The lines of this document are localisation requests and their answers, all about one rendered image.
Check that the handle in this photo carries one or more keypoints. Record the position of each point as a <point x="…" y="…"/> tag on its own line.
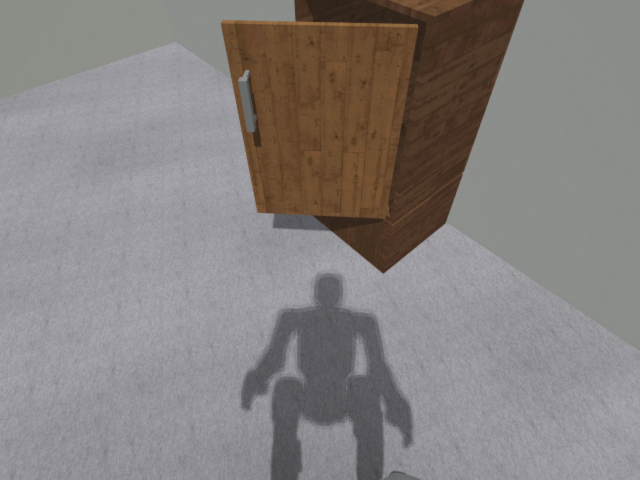
<point x="250" y="118"/>

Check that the cupboard door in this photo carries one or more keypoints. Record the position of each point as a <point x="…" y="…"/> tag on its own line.
<point x="329" y="99"/>

